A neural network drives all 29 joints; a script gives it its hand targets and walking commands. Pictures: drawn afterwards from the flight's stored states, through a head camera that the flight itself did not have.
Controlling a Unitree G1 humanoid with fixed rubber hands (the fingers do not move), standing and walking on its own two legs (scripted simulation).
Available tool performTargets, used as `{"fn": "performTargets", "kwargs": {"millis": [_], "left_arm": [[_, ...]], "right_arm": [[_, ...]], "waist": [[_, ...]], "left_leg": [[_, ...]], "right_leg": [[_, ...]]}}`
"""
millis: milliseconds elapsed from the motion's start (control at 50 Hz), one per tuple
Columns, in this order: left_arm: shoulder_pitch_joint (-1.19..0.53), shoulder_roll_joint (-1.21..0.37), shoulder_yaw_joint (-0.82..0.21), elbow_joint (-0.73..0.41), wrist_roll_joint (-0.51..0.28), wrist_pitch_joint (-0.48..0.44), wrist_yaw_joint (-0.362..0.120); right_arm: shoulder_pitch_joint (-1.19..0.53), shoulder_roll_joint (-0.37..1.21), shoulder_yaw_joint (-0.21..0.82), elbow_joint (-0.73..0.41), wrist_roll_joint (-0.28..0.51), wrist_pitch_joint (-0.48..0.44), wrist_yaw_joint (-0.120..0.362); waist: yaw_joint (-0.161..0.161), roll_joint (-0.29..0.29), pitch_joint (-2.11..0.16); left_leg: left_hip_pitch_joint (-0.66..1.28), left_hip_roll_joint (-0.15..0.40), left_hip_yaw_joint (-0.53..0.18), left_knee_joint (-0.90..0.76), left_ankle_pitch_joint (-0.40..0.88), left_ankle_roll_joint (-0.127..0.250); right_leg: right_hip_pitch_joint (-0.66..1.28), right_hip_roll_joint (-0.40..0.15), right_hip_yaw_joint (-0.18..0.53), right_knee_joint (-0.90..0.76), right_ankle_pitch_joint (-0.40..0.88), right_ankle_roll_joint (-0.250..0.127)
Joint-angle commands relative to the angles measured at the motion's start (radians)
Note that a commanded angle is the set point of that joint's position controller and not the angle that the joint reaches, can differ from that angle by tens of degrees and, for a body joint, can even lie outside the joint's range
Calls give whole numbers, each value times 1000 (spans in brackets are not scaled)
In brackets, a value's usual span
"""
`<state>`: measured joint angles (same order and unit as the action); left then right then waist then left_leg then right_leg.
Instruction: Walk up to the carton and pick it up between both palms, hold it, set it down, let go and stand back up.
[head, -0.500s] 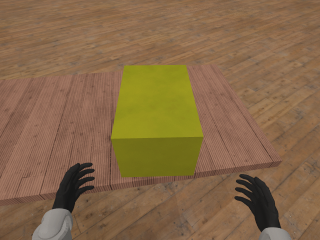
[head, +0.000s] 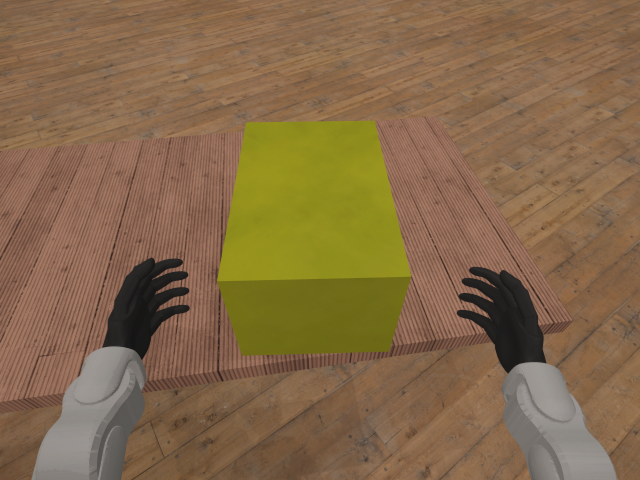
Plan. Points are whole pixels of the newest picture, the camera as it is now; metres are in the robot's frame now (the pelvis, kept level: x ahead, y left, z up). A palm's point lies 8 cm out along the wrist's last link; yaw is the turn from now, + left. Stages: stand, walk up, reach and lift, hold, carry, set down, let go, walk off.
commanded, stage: reach and lift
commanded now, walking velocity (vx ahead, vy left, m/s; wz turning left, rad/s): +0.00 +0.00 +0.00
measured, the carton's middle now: (313, 229) +0.46 +0.07 +0.05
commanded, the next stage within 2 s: none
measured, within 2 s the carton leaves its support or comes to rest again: neither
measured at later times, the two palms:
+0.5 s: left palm (142, 260) +0.32 +0.24 +0.13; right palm (510, 266) +0.35 -0.17 +0.13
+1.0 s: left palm (150, 192) +0.39 +0.25 +0.17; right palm (484, 191) +0.43 -0.14 +0.17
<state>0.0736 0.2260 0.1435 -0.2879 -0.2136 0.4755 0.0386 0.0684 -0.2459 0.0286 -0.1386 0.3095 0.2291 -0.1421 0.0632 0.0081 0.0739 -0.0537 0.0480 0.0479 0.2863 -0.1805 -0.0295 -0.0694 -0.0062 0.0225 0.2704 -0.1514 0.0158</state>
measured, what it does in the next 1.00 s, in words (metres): stands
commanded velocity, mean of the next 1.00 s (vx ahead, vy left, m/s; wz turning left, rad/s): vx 0.00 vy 0.00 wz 0.00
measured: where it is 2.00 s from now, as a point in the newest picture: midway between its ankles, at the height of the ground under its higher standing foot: outside the picture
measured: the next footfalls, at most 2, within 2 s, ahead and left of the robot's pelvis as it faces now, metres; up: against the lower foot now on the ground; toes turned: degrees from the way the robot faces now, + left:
none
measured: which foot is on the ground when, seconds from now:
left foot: down 0.00-1.00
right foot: down 0.00-1.00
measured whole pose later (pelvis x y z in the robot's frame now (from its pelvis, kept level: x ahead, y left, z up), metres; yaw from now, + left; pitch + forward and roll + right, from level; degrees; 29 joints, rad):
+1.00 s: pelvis -0.01 +0.00 +0.00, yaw +2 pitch +3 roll -1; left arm -0.81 0.34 0.13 0.55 -0.20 0.54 0.05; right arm -0.85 -0.31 0.04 0.71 0.39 0.33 -0.14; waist 0.04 0.00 -0.04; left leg -0.24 0.06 0.00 0.38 -0.19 -0.03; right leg -0.20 0.01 -0.01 0.29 -0.14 0.01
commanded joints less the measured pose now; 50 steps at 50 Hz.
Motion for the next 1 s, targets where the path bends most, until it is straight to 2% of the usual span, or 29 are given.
{"fn": "performTargets", "kwargs": {"millis": [0, 40, 100, 120, 180, 200, 240, 260, 280, 360, 400, 460, 500, 520, 560, 640, 700, 720, 760, 840, 960, 980], "left_arm": [[-265, 112, 77, -130, 28, 22, -22], [-282, 105, 84, -93, 30, 39, -30], [-329, 110, 102, -122, 49, 56, -32], [-353, 110, 99, -125, 57, 62, -30], [-425, 110, 99, -116, 43, 77, -21], [-453, 116, 100, -107, 40, 86, -17], [-514, 132, 105, -40, 46, 103, -11], [-541, 132, 100, -45, 42, 110, -9], [-616, 145, 98, -8, 31, 117, -8], [-655, 153, 120, 32, 47, 147, -9], [-718, 165, 124, 98, 52, 159, -11], [-817, 177, 112, 186, 48, 157, -9], [-830, 176, 105, 238, 47, 156, -10], [-868, 190, 110, 242, 43, 152, -11], [-988, 217, 92, 279, 29, 138, -3], [-1055, 232, 71, 365, 28, 110, 14], [-1130, 249, 59, 481, 16, 87, 20], [-1160, 250, 47, 500, 9, 82, 18], [-1206, 249, 32, 569, 7, 67, 14], [-1274, 263, 24, 614, 15, 38, 14], [-1360, 267, 9, 724, 14, 16, 8], [-1375, 272, 10, 730, 18, 12, 9]], "right_arm": [[-247, -92, -51, -160, 3, -12, -14], [-269, -99, -55, -147, 0, 9, -9], [-303, -110, -41, -135, 20, 22, -9], [-328, -118, -48, -119, 25, 23, -10], [-405, -138, -61, -109, 30, 31, -8], [-438, -144, -60, -102, 35, 35, -6], [-503, -148, -69, -42, 29, 51, -4], [-532, -152, -64, -43, 34, 55, -3], [-601, -152, -64, -16, 38, 64, -3], [-663, -182, -55, 48, 53, 80, -7], [-742, -184, -53, 106, 56, 87, -9], [-839, -170, -52, 190, 57, 102, -8], [-857, -172, -45, 236, 58, 108, -5], [-901, -182, -52, 226, 61, 106, -7], [-994, -182, -60, 283, 64, 108, -4], [-1051, -187, -58, 395, 67, 105, 8], [-1152, -191, -54, 471, 59, 100, 11], [-1186, -193, -57, 477, 57, 96, 8], [-1220, -189, -60, 549, 56, 90, 6], [-1282, -207, -44, 619, 71, 68, 7], [-1389, -218, -27, 719, 82, 53, 1], [-1405, -223, -22, 739, 79, 51, 0]], "waist": [[-15, -31, -214], [-14, -24, -206], [-15, 8, -268], [-17, 28, -275], [-25, 40, -303], [-23, 40, -323], [-19, 43, -303], [-25, 39, -322], [-27, 31, -335], [-30, 13, -401], [-27, -4, -383], [-25, 1, -391], [-29, -17, -387], [-27, -17, -413], [-29, 9, -437], [-22, 37, -495], [-19, 4, -487], [-29, 6, -496], [-29, 17, -515], [-25, 34, -584], [-36, 17, -582], [-30, 20, -593]], "left_leg": [[74, -64, 30, 33, 386, -31], [34, -65, 33, 18, 336, -27], [65, -68, 35, 31, 377, -37], [63, -67, 35, 37, 384, -42], [53, -62, 33, 42, 377, -46], [55, -64, 33, 48, 387, -48], [16, -64, 35, 42, 319, -41], [20, -61, 34, 43, 314, -37], [-11, -63, 32, 43, 290, -33], [24, -64, 30, 62, 355, -36], [-5, -67, 28, 61, 332, -30], [-64, -69, 35, 45, 247, -17], [-65, -64, 29, 44, 246, -11], [-64, -67, 32, 48, 233, -11], [-86, -68, 30, 48, 210, -10], [-79, -60, 23, 60, 219, -13], [-113, -60, 18, 60, 180, -3], [-106, -61, 19, 61, 193, -3], [-94, -62, 16, 73, 232, -10], [-31, -63, 8, 101, 351, -26], [-27, -62, 2, 111, 387, -33], [-24, -64, 4, 108, 382, -36]], "right_leg": [[38, 58, -10, -44, 189, -23], [56, 54, -8, -31, 190, -24], [81, 55, -9, -20, 237, -20], [76, 59, -12, -14, 229, -25], [62, 64, -19, -9, 208, -30], [58, 64, -17, -6, 218, -31], [42, 60, -18, -1, 167, -31], [48, 62, -20, 1, 168, -31], [41, 60, -15, 5, 155, -31], [84, 66, -23, 27, 254, -22], [85, 68, -22, 28, 236, -19], [84, 58, -20, 31, 189, -14], [83, 60, -24, 31, 192, -12], [95, 58, -24, 33, 190, -9], [68, 57, -23, 38, 155, -14], [60, 63, -30, 44, 142, -17], [54, 59, -33, 43, 118, -11], [59, 59, -32, 43, 136, -8], [55, 63, -36, 48, 170, -8], [56, 69, -45, 46, 258, -2], [69, 73, -48, 42, 309, 5], [67, 76, -54, 45, 304, 7]]}}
